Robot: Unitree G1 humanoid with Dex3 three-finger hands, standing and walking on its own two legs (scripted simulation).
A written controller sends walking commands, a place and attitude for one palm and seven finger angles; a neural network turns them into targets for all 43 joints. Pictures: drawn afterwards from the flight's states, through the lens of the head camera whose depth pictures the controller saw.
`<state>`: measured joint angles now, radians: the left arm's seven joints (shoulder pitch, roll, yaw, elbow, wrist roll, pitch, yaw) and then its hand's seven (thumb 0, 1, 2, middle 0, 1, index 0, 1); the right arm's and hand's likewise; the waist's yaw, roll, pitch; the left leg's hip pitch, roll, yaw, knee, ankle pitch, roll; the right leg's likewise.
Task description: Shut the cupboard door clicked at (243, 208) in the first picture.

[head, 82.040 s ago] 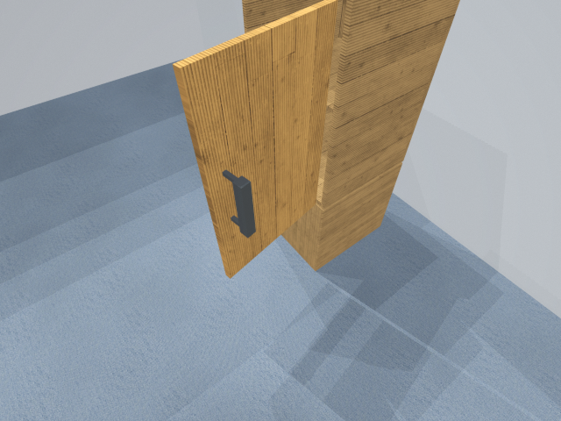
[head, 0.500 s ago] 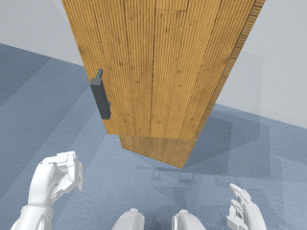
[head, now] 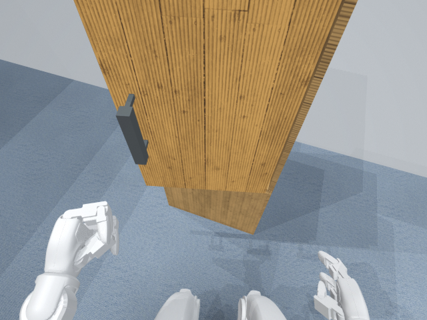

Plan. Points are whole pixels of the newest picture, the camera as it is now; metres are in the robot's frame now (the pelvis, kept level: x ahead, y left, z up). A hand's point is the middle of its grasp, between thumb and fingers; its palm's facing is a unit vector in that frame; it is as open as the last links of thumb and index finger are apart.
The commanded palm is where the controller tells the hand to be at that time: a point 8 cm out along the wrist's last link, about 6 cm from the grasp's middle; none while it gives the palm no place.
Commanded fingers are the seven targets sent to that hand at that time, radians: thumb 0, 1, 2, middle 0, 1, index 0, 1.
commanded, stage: bring the fist close to the handle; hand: left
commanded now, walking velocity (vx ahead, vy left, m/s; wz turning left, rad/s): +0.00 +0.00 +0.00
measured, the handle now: (136, 130) +0.47 +0.20 +0.05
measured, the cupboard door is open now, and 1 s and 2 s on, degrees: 16 16 5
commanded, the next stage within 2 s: push the door shut along its arc in 1.22 s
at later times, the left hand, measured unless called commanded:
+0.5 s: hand (133, 189) +0.33 +0.17 +0.05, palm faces -0.02 -1.00 -0.02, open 3.1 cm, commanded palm +0.31 +0.23 +0.05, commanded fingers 0.00 0.90 0.90 -1.30 -1.50 -1.30 -1.50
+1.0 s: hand (147, 161) +0.39 +0.16 +0.05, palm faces -0.01 -1.00 -0.02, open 3.1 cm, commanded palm +0.36 +0.21 +0.05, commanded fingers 0.00 0.90 0.90 -1.30 -1.50 -1.30 -1.50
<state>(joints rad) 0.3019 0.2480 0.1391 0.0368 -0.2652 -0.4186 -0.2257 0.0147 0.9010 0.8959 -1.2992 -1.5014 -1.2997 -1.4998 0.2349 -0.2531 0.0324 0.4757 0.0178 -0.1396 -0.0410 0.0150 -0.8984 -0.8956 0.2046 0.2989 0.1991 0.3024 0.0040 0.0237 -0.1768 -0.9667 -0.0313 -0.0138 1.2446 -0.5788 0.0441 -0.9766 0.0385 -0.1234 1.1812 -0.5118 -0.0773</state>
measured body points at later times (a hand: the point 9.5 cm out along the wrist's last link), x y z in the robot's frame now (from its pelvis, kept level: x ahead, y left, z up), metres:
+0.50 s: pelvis +0.00 +0.01 +0.01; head +0.08 +0.01 +0.45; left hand +0.33 +0.23 +0.05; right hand +0.15 -0.24 -0.09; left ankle +0.01 +0.09 -0.64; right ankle +0.04 -0.08 -0.64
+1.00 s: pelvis +0.00 +0.01 +0.01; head +0.09 +0.02 +0.45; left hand +0.39 +0.21 +0.06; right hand +0.11 -0.25 -0.10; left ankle +0.01 +0.09 -0.64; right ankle +0.04 -0.08 -0.64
